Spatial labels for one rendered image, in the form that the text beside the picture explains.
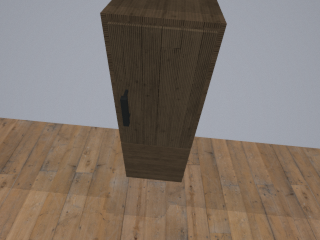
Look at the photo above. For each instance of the cupboard door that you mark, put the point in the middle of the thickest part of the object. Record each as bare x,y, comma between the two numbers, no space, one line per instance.
164,70

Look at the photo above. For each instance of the handle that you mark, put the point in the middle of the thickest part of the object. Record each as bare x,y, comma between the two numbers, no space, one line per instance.
125,109

